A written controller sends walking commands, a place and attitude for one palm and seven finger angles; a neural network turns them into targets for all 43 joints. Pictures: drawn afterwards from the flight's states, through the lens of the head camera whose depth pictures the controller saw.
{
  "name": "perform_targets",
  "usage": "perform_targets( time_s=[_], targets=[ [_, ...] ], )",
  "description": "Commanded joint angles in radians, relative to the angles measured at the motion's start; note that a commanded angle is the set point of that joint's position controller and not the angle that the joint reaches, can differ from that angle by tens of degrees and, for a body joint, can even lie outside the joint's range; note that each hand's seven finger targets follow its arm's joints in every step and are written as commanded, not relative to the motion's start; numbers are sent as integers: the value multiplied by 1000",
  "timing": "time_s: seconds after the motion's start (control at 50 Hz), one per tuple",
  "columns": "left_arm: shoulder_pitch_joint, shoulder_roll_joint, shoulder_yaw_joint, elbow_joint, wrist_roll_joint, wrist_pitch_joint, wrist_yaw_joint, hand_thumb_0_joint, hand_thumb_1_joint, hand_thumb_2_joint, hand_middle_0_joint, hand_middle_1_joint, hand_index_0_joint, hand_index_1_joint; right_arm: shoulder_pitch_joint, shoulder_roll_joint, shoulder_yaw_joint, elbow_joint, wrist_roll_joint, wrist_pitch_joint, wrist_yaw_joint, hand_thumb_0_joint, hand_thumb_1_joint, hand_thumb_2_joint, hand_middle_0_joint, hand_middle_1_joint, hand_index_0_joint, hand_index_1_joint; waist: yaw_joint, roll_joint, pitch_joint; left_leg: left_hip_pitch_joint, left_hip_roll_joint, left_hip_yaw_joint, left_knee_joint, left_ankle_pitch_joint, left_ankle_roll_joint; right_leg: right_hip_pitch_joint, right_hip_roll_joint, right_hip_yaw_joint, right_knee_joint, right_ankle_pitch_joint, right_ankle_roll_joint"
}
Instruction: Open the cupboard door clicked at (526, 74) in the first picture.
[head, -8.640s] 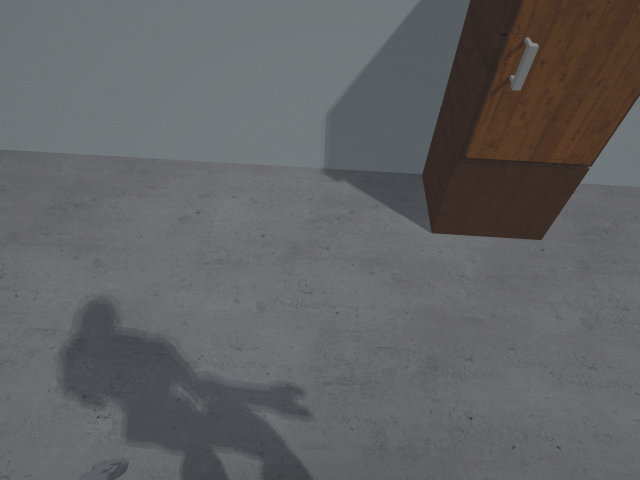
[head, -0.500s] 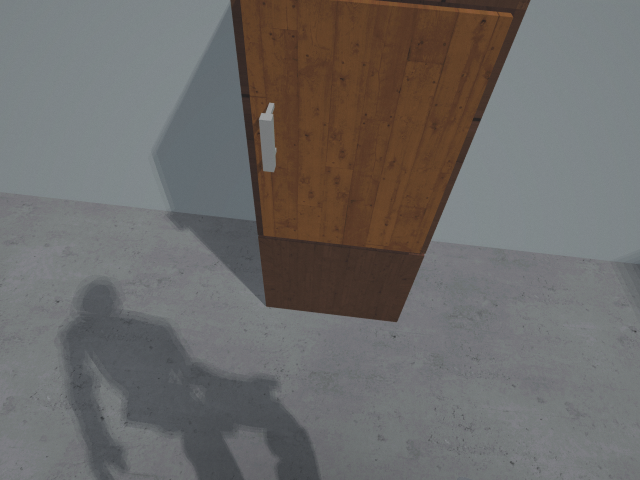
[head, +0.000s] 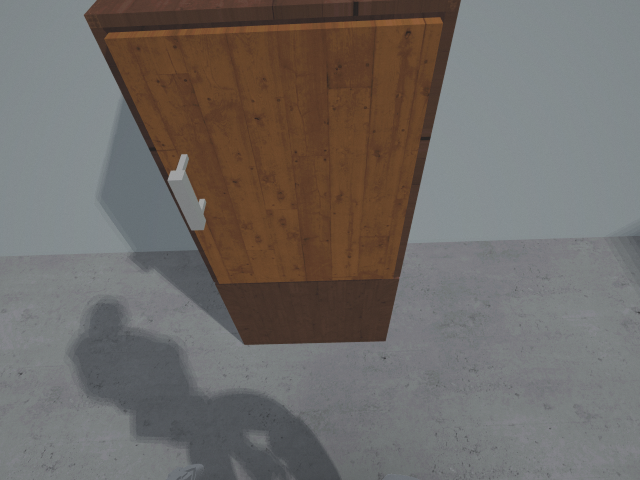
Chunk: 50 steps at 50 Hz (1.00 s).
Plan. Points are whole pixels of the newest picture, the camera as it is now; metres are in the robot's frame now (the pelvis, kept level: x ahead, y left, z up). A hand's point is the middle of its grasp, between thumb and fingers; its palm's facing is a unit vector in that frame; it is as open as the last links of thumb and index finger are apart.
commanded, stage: come to a stop and stand still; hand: left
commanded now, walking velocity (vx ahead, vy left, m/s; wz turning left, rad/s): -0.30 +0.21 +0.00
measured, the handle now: (190, 192) +0.55 +0.24 +0.01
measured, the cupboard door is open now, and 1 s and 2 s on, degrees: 0 0 0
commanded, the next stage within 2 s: look again from close up in 0.76 s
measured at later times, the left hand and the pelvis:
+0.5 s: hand out of the picture +0.02 +0.27 -0.17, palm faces +0.05 -0.97 -0.25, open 7.4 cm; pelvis -0.02 +0.06 -0.01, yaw +0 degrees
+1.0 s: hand out of the picture +0.01 +0.25 -0.16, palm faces +0.01 -0.96 -0.26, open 7.4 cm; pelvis -0.02 +0.05 +0.00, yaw -1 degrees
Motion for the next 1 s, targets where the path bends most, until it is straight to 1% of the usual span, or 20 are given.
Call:
perform_targets(
  time_s=[0.0,0.08,0.12,0.22,0.24,0.26,0.28,0.3,0.32,0.34,0.36,0.38,0.42,0.48,0.52,0.58,0.66,0.74,0.8,0.98],
  targets=[
    [81,189,40,-17,1,18,36,0,900,900,-200,-300,-200,-300,26,-36,-14,-54,5,25,-3,0,-900,-900,200,300,200,300,41,-101,-157,-88,7,-72,79,27,-13,128,-311,209,-194,744,-131],
    [74,201,64,-41,5,37,38,0,900,900,-200,-300,-200,-300,-5,-62,-36,-91,-9,54,11,0,-900,-900,200,300,200,300,53,-178,-131,-146,-18,-65,132,92,-31,81,-303,208,-235,557,-125],
    [61,214,69,-57,8,44,38,0,900,900,-200,-300,-200,-300,-30,-77,-40,-115,-11,57,16,0,-900,-900,200,300,200,300,55,-180,-141,-158,-19,-69,117,102,-35,87,-301,211,-246,457,-125],
    [56,236,78,-73,19,55,31,0,900,900,-200,-300,-200,-300,-81,-80,-35,-161,-8,37,24,0,-900,-900,200,300,200,300,63,-249,-148,-96,-23,-40,-100,107,-19,87,-269,228,-266,182,-115],
    [65,307,25,-126,16,41,48,0,900,900,-200,-300,-200,-300,-72,-178,-28,-283,-27,29,36,0,-900,-900,200,300,200,300,-8,-143,-146,-101,-37,-98,-226,114,11,182,-262,286,-165,218,-76],
    [80,298,56,-157,9,50,53,0,900,900,-200,-300,-200,-300,-47,-130,-47,-293,-26,14,34,0,-900,-900,200,300,200,300,7,-204,-313,-25,-53,-23,-306,153,8,113,-272,255,-127,-132,-55],
    [65,264,46,-187,2,57,52,0,900,900,-200,-300,-200,-300,-61,-146,-44,-317,-30,7,33,0,-900,-900,200,300,200,300,3,-130,-292,31,-60,-27,-394,196,19,46,-214,215,-117,-213,-16],
    [67,230,36,-198,-2,64,45,0,900,900,-200,-300,-200,-300,-72,-159,-47,-330,-34,3,27,0,-900,-900,200,300,200,300,0,-21,-218,5,-21,-84,-454,169,40,-30,-150,163,-77,-245,23],
    [99,185,29,-196,-11,62,34,0,900,900,-200,-300,-200,-300,-110,-199,-49,-351,-41,1,18,0,-900,-900,200,300,200,300,27,69,-145,-89,72,-174,-511,174,77,-28,-70,84,-3,-186,52],
    [146,163,24,-198,-12,64,22,0,900,900,-200,-300,-200,-300,-132,-237,-49,-388,-50,1,10,0,-900,-900,200,300,200,300,58,43,-120,-212,142,-218,-559,121,110,40,-28,19,49,-145,67],
    [136,163,22,-186,7,76,21,0,900,900,-200,-300,-200,-300,-179,-221,-49,-394,-37,0,14,0,-900,-900,200,300,200,300,51,156,-60,-241,111,-234,-598,68,103,10,-6,15,92,-133,60],
    [152,165,20,-179,10,79,17,0,900,900,-200,-300,-200,-300,-197,-218,-47,-398,-32,2,13,0,-900,-900,200,300,200,300,53,211,-25,-272,119,-235,-621,45,108,4,-3,22,123,-123,58],
    [192,159,17,-164,10,74,11,0,900,900,-200,-300,-200,-300,-203,-209,-41,-399,-29,2,11,0,-900,-900,200,300,200,300,66,149,8,-287,114,-212,-611,75,113,16,1,43,132,-88,57],
    [222,175,19,-157,11,57,7,0,900,900,-200,-300,-200,-300,-172,-195,-35,-393,-20,-8,11,0,-900,-900,200,300,200,300,65,36,-36,-218,85,-177,-540,157,100,56,-11,75,10,-20,54],
    [208,192,21,-161,8,52,9,0,900,900,-200,-300,-200,-300,-149,-204,-38,-384,-18,-9,13,0,-900,-900,200,300,200,300,48,23,-35,-200,67,-176,-552,86,88,42,-18,95,-15,-33,49],
    [202,193,22,-155,9,47,10,0,900,900,-200,-300,-200,-300,-141,-217,-42,-367,-18,-11,13,0,-900,-900,200,300,200,300,43,6,-10,-198,68,-185,-576,55,88,36,-21,112,-35,-24,49],
    [215,194,23,-134,8,37,13,0,900,900,-200,-300,-200,-300,-129,-217,-41,-331,-16,-20,12,0,-900,-900,200,300,200,300,45,23,-43,-151,68,-181,-593,104,87,63,-30,124,-56,23,46],
    [218,197,26,-110,6,29,16,0,900,900,-200,-300,-200,-300,-109,-206,-40,-289,-14,-26,11,0,-900,-900,200,300,200,300,44,-38,-67,-117,59,-165,-581,166,84,94,-49,146,-87,49,40],
    [211,208,27,-93,3,24,18,0,900,900,-200,-300,-200,-300,-104,-210,-38,-256,-13,-30,11,0,-900,-900,200,300,200,300,42,-45,-75,-95,49,-148,-565,207,78,100,-65,171,-109,53,36],
    [152,247,28,-64,-2,19,20,0,900,900,-200,-300,-200,-300,-89,-215,-27,-176,-15,-25,16,0,-900,-900,200,300,200,300,36,-68,-51,-75,28,-118,-552,193,61,81,-95,226,-199,-94,23]
  ],
)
